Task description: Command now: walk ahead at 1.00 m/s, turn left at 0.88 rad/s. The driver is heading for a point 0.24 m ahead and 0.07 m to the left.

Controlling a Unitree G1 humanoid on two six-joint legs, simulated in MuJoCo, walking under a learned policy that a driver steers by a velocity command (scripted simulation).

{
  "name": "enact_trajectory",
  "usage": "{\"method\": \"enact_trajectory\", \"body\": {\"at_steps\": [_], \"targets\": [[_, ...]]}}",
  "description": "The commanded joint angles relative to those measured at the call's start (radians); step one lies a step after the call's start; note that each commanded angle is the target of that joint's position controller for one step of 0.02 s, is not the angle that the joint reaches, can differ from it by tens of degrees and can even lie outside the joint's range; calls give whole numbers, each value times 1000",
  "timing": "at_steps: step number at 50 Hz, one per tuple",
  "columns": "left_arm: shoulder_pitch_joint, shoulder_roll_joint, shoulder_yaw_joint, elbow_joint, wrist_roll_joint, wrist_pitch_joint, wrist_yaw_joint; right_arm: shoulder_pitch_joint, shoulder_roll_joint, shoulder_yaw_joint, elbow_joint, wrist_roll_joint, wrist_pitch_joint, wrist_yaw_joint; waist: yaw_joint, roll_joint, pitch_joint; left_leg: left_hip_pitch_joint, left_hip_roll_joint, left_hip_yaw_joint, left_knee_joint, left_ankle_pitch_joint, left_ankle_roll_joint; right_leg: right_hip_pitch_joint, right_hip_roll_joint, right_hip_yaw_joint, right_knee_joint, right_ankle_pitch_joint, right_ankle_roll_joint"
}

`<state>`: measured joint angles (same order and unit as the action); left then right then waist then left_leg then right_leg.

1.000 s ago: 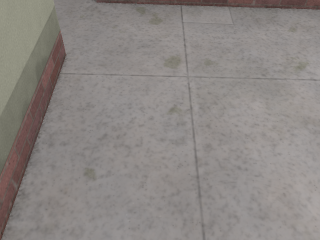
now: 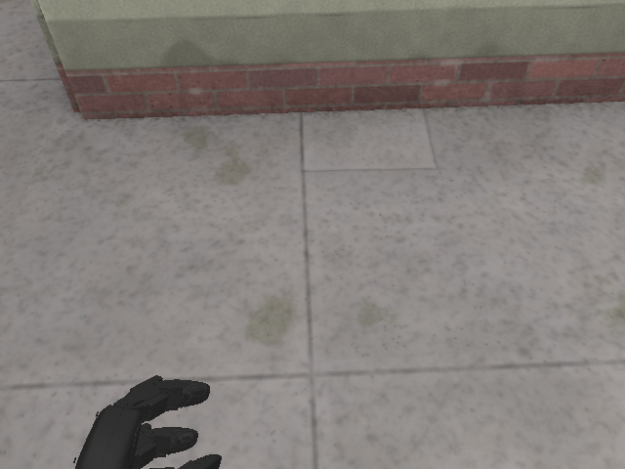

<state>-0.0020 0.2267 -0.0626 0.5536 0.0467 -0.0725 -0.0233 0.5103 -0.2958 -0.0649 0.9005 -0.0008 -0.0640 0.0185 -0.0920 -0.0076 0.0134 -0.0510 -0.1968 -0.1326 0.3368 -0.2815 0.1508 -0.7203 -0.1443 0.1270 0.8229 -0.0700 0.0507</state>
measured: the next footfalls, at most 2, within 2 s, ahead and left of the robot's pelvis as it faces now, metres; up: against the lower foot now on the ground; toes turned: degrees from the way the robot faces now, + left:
right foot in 0.14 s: +0.35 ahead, -0.18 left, +0.00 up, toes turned +7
left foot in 0.54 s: +0.51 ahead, +0.07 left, +0.00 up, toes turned +10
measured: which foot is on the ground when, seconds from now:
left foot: down 0.00-0.12, up 0.14-0.52, down 0.54-1.00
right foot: up 0.00-0.12, down 0.14-0.54, up 0.56-0.76, down 0.78-1.00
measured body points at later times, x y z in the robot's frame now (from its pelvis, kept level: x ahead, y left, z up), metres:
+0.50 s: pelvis +0.35 -0.07 +0.00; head +0.39 -0.06 +0.45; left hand +0.32 +0.22 -0.12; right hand +0.63 -0.24 -0.07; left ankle +0.46 +0.07 -0.71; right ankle +0.31 -0.19 -0.74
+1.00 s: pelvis +0.44 -0.08 -0.01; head +0.45 -0.09 +0.44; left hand +0.48 +0.18 -0.13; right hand +0.61 -0.31 -0.13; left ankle +0.47 +0.06 -0.74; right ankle +0.45 -0.21 -0.74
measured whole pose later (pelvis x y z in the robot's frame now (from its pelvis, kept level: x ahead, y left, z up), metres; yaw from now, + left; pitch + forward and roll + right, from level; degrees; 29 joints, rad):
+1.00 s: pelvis +0.44 -0.08 -0.01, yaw +13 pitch -1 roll +0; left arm 0.22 0.22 0.01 0.89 0.01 -0.02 0.02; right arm 0.19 -0.23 -0.05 0.83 -0.01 0.01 -0.03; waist -0.01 0.01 0.01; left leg -0.32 0.00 -0.05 0.52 -0.19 -0.03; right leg -0.22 -0.01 0.00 0.57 -0.33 0.00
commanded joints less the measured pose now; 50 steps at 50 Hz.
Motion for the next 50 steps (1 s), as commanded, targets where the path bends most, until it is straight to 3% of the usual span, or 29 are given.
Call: {"method": "enact_trajectory", "body": {"at_steps": [1,3,4,5,6,7,8,9,10,11,12,14,16,20,24,26,27,28,29,30,31,32,34,38,40,41,42,46,50], "targets": [[-65,103,29,-59,-24,-1,1,-71,-187,-53,-97,12,-27,7,11,50,61,-307,181,-219,-170,331,95,338,94,-135,-195,193,-2],[-59,117,36,-49,-5,-16,12,-12,-182,-58,-73,6,-15,-4,-19,48,40,-109,188,-201,-39,595,49,317,137,-151,-313,170,-25],[-16,135,46,-34,7,-27,23,12,-186,-58,-61,5,-13,-12,-10,54,-2,-24,186,-197,66,784,15,357,177,-160,-354,145,-39],[84,164,61,-8,10,-41,33,3,-207,-62,-58,2,-14,-19,44,72,-69,19,186,-190,221,894,-23,457,194,-160,-386,155,-56],[243,196,77,33,12,-57,42,-48,-210,-63,-72,7,-19,-21,138,86,-145,-36,163,-173,417,829,-59,632,132,-126,-406,250,-79],[433,256,95,71,26,-68,49,-83,-131,-44,-111,14,-26,-24,212,27,-281,-193,126,-118,691,454,-79,889,-59,1,-302,461,-112],[423,315,125,70,-21,-72,31,99,103,36,-126,20,-27,-19,121,-374,-510,-577,17,-109,1072,-378,-148,1311,-366,472,-252,776,-324],[410,280,137,57,-42,-57,24,82,-48,21,-129,39,-13,-23,168,-272,-580,-643,106,-118,1195,-298,-166,1282,-356,572,-302,496,-343],[337,196,123,41,-36,-46,29,-77,-122,-1,-162,48,0,-31,194,-155,-414,-682,153,-63,1152,-234,-180,1138,-282,379,-339,506,-309],[274,162,112,58,-36,-42,24,-184,-135,-4,-195,38,5,-36,176,-42,-262,-688,187,-6,1097,-190,-190,967,-222,243,-366,600,-280],[264,146,107,76,-44,-43,20,-245,-125,-4,-215,24,8,-37,164,-6,-167,-707,199,16,1056,-190,-193,856,-176,182,-404,641,-276],[248,147,112,116,-40,-48,15,-214,-58,8,-242,22,19,-29,91,-70,-108,-635,232,14,946,-170,-179,707,-136,103,-478,657,-269],[184,154,118,136,-51,-48,15,-222,-27,22,-249,22,25,-27,54,-66,-76,-562,233,50,746,-112,-180,573,-102,1,-527,674,-267],[174,208,136,174,-65,-37,30,-309,-16,40,-261,5,12,-1,72,-106,-125,-344,208,102,364,253,-172,506,-41,-131,-557,600,-247],[208,233,144,216,-78,-25,33,-395,-70,22,-288,-10,6,12,81,-81,-100,-318,206,80,211,309,-116,582,-72,-103,-472,472,-209],[236,222,139,237,-77,-15,33,-360,-91,7,-269,-22,2,6,63,-58,-107,-201,174,116,106,393,-77,571,-20,-121,-345,423,-169],[282,206,133,243,-60,-18,33,-338,-150,-11,-272,-26,2,-5,67,13,-140,-88,246,54,116,757,-38,520,42,-158,-225,310,-120],[383,146,108,242,-35,-27,27,-314,-179,-10,-290,-54,13,-19,99,162,-255,157,466,-163,204,1173,118,322,118,-185,-1,-83,-54],[402,126,92,257,-41,-14,17,-276,-80,17,-278,-48,24,-19,65,235,-383,234,585,-300,182,1245,237,251,133,-95,169,-596,-15],[364,176,105,256,-57,8,10,-291,-32,33,-266,-21,30,-10,64,163,-355,176,545,-282,160,1061,211,227,99,-40,201,-654,-4],[319,178,108,246,-63,29,14,-342,-35,31,-263,-8,34,-3,79,121,-285,99,507,-249,129,872,168,203,80,-45,193,-640,6],[291,175,111,245,-59,51,26,-395,-54,25,-265,-6,38,-2,96,87,-217,-15,482,-221,90,722,133,217,68,-54,143,-597,16],[306,158,112,259,-50,85,44,-482,-102,6,-273,-19,56,-7,141,128,-152,-242,424,-148,25,521,86,363,82,-95,22,-462,31],[342,95,101,301,-35,90,44,-488,-42,14,-252,-14,67,-23,160,144,-165,-344,340,-46,27,144,17,578,124,-147,-247,-119,0],[276,146,106,263,-3,90,45,-408,-2,25,-206,-18,63,-24,120,59,-90,-395,265,-4,70,-163,-93,574,36,-48,-383,-110,-56],[213,198,119,260,-14,90,49,-378,4,21,-207,-16,63,-25,65,-96,-34,-305,203,66,95,-115,-136,392,8,-21,-433,-335,-101],[167,150,108,249,-15,82,48,-405,-11,17,-197,-23,62,-31,73,-114,0,-206,196,80,136,-17,-158,284,23,-11,-488,-485,-106],[189,125,99,278,-30,43,48,-380,-24,0,-155,-17,57,-48,85,-69,5,-169,215,59,152,146,-144,336,55,-47,-454,-314,-69],[227,117,98,308,-37,39,49,-360,-16,-4,-113,-10,54,-49,99,-27,-26,-153,220,59,159,235,-150,403,67,-62,-418,-177,-81]]}}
